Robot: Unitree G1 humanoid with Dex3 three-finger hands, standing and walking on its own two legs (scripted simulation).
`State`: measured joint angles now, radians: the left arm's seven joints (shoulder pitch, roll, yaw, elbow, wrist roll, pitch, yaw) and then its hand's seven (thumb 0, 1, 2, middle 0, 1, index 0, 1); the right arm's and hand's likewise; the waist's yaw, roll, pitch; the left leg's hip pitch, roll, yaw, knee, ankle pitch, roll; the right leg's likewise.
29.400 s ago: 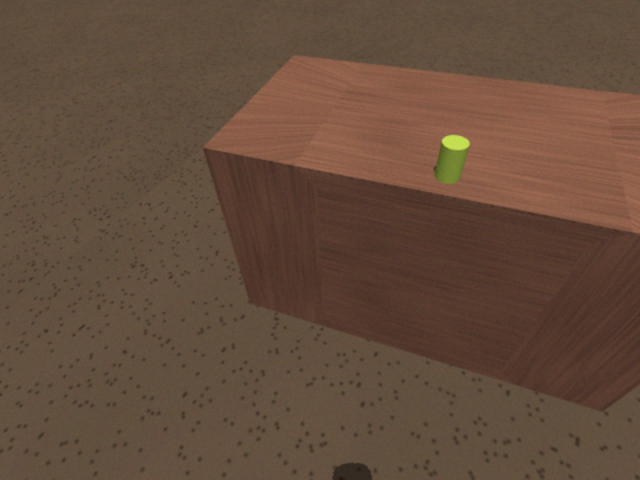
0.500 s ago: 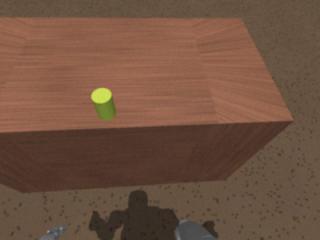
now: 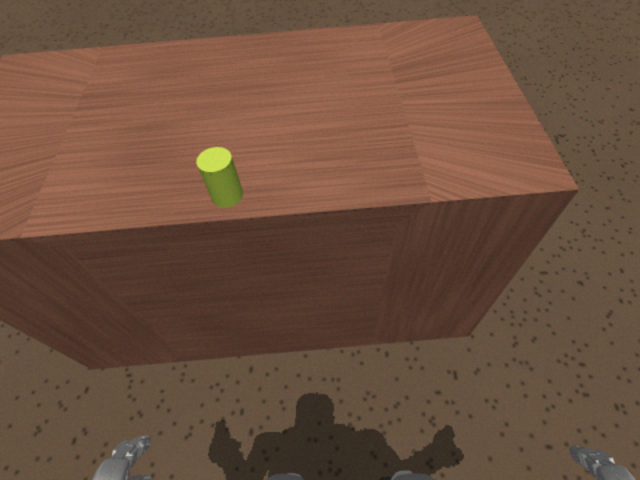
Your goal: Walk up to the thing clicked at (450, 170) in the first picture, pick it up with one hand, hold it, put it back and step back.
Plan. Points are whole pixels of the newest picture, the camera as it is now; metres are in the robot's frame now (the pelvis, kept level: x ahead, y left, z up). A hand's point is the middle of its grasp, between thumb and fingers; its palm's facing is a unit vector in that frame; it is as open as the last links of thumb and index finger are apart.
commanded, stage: step back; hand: left
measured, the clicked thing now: (221, 178) +0.58 +0.20 -0.02
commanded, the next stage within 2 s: none
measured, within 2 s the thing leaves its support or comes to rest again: neither
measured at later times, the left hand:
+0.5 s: hand out of the picture -0.06 +0.24 -0.17, palm faces -0.08 -0.91 -0.40, open 7.3 cm
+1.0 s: hand out of the picture -0.15 +0.20 -0.15, palm faces +0.02 -0.94 -0.35, open 7.3 cm
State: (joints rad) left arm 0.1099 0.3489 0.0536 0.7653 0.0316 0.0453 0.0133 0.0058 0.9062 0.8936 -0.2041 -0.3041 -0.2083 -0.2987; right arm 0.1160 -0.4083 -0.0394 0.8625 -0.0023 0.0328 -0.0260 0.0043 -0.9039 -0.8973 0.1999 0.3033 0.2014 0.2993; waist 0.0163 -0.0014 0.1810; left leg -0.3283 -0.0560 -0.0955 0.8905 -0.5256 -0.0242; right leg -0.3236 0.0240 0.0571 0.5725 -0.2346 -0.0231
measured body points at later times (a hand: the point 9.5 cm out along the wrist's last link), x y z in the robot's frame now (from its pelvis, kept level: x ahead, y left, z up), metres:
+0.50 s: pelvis -0.15 -0.03 -0.02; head -0.08 -0.03 +0.43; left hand -0.05 +0.29 -0.14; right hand -0.01 -0.36 -0.11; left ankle -0.03 +0.12 -0.73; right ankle -0.18 -0.17 -0.74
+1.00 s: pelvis -0.28 -0.06 +0.00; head -0.22 -0.04 +0.44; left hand -0.16 +0.25 -0.13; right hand -0.20 -0.37 -0.11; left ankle -0.28 +0.06 -0.73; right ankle -0.28 -0.19 -0.66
